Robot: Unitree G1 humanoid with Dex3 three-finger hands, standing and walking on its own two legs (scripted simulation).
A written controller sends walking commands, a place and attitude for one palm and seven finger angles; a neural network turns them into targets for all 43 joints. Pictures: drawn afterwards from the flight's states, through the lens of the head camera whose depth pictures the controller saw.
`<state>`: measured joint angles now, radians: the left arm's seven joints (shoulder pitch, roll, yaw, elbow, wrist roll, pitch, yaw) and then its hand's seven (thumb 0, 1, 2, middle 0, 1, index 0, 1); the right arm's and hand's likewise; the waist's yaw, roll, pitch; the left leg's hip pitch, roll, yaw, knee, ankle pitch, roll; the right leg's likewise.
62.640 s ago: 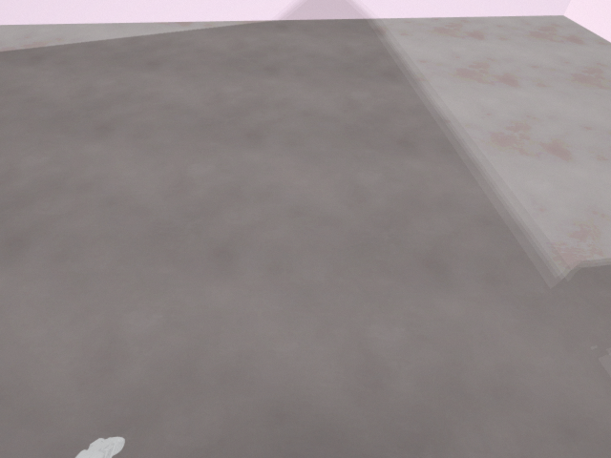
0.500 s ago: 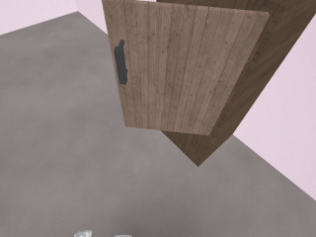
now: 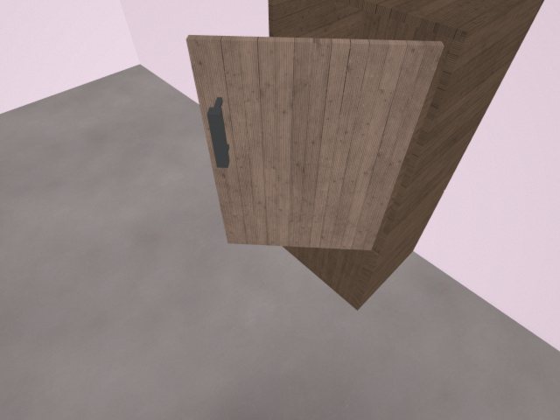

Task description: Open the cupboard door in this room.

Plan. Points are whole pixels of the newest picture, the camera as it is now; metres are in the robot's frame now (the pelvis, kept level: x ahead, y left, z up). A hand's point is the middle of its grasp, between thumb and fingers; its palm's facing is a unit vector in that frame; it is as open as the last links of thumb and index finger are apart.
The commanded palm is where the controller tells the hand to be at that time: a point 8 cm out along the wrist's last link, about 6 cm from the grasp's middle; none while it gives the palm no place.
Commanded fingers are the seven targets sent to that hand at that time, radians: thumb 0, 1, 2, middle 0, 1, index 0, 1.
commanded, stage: come to a stop and stand still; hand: left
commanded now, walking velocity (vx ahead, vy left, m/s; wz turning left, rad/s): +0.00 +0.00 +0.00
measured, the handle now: (221, 132) +0.61 +0.16 +0.07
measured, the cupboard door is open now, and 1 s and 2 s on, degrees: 43 43 43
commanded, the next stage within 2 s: look again from close up in 0.30 s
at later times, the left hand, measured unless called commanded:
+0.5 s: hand out of the picture -0.03 +0.14 -0.18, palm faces +0.02 -0.99 -0.16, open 7.4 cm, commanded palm none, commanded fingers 0.00 0.90 0.90 -0.20 -0.30 -0.20 -0.30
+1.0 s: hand out of the picture +0.00 +0.18 -0.18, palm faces +0.01 -0.98 -0.20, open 7.4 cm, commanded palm none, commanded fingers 0.00 0.90 0.90 -0.20 -0.30 -0.20 -0.30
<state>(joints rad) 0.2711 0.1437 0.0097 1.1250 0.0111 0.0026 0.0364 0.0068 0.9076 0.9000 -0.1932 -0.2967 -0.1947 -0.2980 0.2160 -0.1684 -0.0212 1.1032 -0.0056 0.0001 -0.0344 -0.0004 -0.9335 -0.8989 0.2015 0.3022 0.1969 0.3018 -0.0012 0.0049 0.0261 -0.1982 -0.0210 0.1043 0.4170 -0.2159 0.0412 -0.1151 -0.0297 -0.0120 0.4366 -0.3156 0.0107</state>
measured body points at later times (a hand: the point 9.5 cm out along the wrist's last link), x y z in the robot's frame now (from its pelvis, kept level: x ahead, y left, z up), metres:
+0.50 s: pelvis -0.01 -0.01 +0.00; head +0.01 -0.01 +0.45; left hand -0.03 +0.19 -0.17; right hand -0.04 -0.22 -0.17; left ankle +0.01 +0.09 -0.74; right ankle -0.05 -0.12 -0.74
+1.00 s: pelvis -0.01 +0.00 +0.00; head +0.00 +0.01 +0.45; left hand +0.00 +0.23 -0.16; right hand +0.02 -0.23 -0.16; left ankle +0.01 +0.09 -0.74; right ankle -0.05 -0.12 -0.74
